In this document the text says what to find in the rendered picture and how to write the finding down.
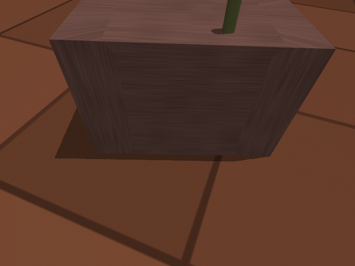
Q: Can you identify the bottle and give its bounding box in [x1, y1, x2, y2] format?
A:
[222, 0, 242, 34]

